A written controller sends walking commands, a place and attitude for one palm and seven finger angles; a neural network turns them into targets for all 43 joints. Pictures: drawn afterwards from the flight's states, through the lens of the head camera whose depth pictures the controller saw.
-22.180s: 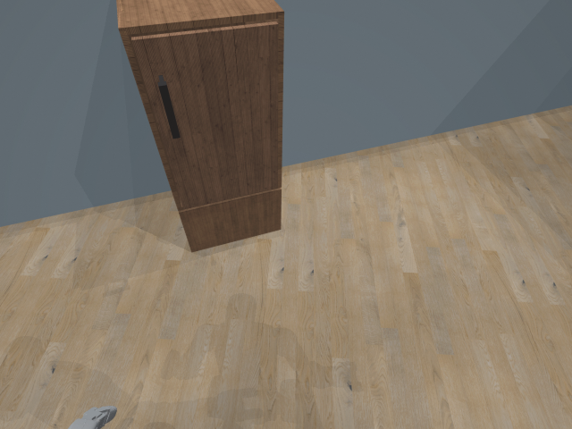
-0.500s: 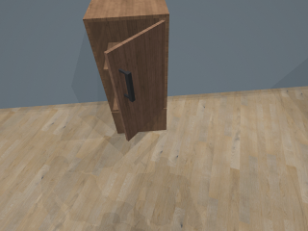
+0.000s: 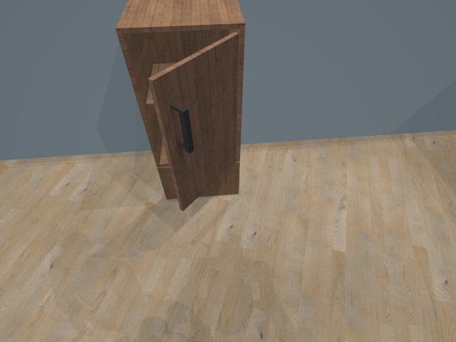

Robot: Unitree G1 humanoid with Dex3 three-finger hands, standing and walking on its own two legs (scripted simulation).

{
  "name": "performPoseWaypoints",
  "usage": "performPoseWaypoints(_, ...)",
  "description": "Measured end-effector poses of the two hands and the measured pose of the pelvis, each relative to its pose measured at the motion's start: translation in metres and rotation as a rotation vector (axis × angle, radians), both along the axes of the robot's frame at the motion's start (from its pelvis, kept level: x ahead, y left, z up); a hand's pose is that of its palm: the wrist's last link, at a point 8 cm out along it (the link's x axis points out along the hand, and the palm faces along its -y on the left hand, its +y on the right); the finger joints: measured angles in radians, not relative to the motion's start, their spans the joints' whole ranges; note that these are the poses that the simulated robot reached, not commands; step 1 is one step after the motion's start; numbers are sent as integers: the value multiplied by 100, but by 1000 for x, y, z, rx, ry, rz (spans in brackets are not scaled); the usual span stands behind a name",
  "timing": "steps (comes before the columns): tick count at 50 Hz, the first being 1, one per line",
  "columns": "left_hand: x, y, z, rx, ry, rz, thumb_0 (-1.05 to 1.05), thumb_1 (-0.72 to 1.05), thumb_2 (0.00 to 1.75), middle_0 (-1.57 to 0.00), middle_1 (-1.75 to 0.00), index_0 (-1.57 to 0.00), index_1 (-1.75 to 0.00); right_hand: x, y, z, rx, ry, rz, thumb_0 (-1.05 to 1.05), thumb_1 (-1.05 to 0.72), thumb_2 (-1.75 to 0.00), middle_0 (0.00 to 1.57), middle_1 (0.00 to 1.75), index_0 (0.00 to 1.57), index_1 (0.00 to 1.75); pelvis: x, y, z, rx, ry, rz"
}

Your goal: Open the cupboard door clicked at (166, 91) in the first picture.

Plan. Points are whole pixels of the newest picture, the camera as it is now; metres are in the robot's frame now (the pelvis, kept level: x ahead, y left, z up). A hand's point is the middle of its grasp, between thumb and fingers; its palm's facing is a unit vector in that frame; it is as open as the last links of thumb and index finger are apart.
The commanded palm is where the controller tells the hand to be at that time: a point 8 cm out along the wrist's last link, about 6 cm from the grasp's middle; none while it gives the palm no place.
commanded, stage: look to check the result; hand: left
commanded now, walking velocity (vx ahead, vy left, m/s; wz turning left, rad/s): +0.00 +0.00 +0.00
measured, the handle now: (181, 128) +0.69 +0.18 -0.06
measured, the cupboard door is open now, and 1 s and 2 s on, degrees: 46 46 46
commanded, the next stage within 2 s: walk to a spot facing it in 0.44 s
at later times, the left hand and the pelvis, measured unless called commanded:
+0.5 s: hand out of the picture +0.05 +0.21 -0.16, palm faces +0.01 -0.96 -0.29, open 7.4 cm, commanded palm none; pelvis +0.01 +0.00 +0.00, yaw +0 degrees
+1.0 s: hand out of the picture +0.08 +0.19 -0.18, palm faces -0.13 -0.96 -0.24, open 7.4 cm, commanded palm none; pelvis +0.00 +0.00 -0.01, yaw -10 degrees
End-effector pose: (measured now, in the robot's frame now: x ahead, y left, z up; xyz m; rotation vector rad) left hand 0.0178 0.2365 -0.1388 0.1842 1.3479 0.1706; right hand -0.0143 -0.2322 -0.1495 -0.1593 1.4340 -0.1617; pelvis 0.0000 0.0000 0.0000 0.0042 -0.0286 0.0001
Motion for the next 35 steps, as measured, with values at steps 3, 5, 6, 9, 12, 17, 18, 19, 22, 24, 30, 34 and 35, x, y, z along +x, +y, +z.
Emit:
performPoseWaypoints(3,2,5,2,15,-2,-1,0,90,90,-20,-30,-21,-30,5,0,-1,2,-8,3,0,-91,-90,20,29,20,30,1,0,0,0,0,0)
performPoseWaypoints(5,4,9,4,25,-4,-2,0,90,90,-20,-30,-21,-30,9,-1,-1,4,-15,7,0,-91,-90,20,29,20,30,1,0,0,1,0,0)
performPoseWaypoints(6,5,10,5,29,-5,-3,0,90,90,-20,-30,-21,-30,11,-1,-1,4,-19,9,0,-91,-90,20,29,20,30,2,0,0,1,1,0)
performPoseWaypoints(9,8,14,7,42,-11,-4,0,90,90,-20,-30,-21,-30,19,-3,-1,3,-35,14,0,-91,-90,20,29,20,30,3,0,1,1,1,0)
performPoseWaypoints(12,11,18,9,52,-20,-5,0,90,90,-20,-30,-21,-30,27,-6,-1,0,-52,21,0,-91,-90,20,29,20,30,4,0,1,2,0,1)
performPoseWaypoints(17,17,21,11,61,-35,-10,0,90,90,-20,-30,-21,-30,39,-14,1,-14,-79,33,0,-91,-90,20,29,20,30,4,-1,1,2,-2,1)
performPoseWaypoints(18,18,21,11,62,-37,-11,0,90,90,-20,-30,-21,-30,42,-15,2,-17,-83,35,0,-91,-90,20,29,20,30,4,-1,1,2,-2,1)
performPoseWaypoints(19,19,21,12,63,-39,-13,0,90,90,-20,-30,-21,-30,44,-17,2,-20,-87,37,0,-91,-90,20,29,20,30,4,-2,1,2,-2,1)
performPoseWaypoints(22,22,22,12,63,-44,-17,0,90,90,-20,-30,-21,-30,48,-22,4,-30,-94,43,0,-91,-90,20,29,20,30,5,-2,1,2,0,1)
performPoseWaypoints(24,25,22,13,64,-45,-19,0,90,90,-20,-30,-21,-30,51,-25,5,-36,-96,46,0,-91,-90,20,29,20,30,5,-3,2,2,1,2)
performPoseWaypoints(30,31,23,13,68,-50,-25,0,90,90,-20,-30,-21,-30,56,-34,8,-53,-96,50,0,-91,-90,20,29,20,30,8,-5,2,2,4,1)
performPoseWaypoints(34,35,23,12,74,-42,-32,0,90,90,-20,-30,-21,-30,56,-37,8,-66,-101,33,0,-91,-90,20,29,20,30,9,-5,1,1,10,-22)
performPoseWaypoints(35,35,22,11,72,-36,-35,0,90,90,-20,-30,-21,-30,55,-36,7,-67,-103,23,0,-91,-90,20,29,20,30,8,-5,0,0,11,-32)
